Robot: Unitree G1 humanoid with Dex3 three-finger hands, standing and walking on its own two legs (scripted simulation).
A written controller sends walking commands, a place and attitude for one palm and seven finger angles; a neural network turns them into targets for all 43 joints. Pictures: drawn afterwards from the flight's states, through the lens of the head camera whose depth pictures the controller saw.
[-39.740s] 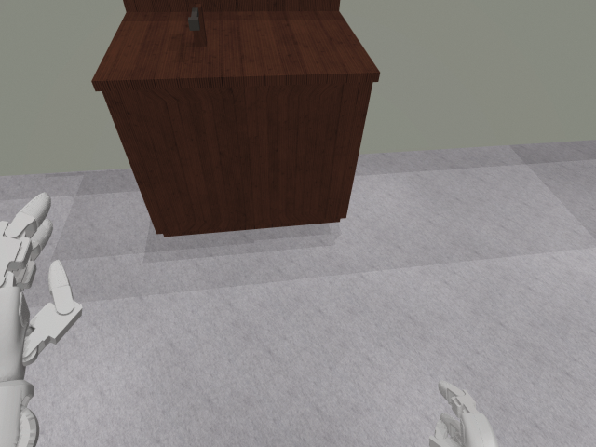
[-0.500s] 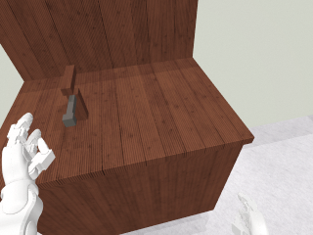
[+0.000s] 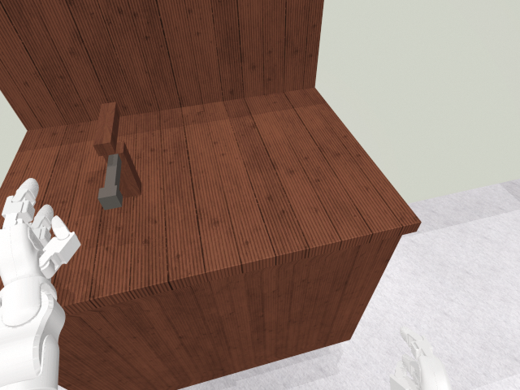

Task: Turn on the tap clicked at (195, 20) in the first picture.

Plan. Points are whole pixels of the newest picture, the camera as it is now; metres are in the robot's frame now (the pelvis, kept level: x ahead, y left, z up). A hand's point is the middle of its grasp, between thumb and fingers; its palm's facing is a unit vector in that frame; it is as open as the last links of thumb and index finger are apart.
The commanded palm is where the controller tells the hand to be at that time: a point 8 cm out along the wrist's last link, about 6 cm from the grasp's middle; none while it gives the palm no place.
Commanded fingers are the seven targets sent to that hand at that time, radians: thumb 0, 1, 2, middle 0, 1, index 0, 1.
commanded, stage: reach beside the lever's end, fingers flat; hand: left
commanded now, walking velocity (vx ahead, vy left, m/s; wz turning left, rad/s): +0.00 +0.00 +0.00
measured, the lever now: (110, 197) +0.37 +0.29 +0.11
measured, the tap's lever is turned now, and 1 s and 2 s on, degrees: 0 0 8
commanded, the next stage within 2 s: push the lever round in 0.96 s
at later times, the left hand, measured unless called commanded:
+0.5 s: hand (83, 212) +0.33 +0.32 +0.11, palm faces +0.55 -0.83 -0.09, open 7.8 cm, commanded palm +0.28 +0.36 +0.11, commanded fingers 0.00 0.90 0.90 -0.15 -0.15 -0.15 -0.15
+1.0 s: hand (87, 215) +0.33 +0.32 +0.11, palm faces +0.56 -0.82 -0.09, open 7.8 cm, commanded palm +0.29 +0.35 +0.10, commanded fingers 0.00 0.90 0.90 -0.15 -0.15 -0.15 -0.15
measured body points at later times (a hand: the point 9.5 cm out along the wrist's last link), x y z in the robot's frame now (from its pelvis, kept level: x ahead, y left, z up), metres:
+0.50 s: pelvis +0.00 +0.01 +0.00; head +0.02 +0.00 +0.45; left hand +0.29 +0.36 +0.12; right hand +0.15 -0.24 -0.11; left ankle +0.02 +0.12 -0.73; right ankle +0.01 -0.07 -0.73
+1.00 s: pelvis +0.01 +0.02 +0.00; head +0.03 +0.00 +0.45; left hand +0.29 +0.36 +0.11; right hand +0.16 -0.23 -0.10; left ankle +0.02 +0.12 -0.73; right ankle +0.01 -0.07 -0.73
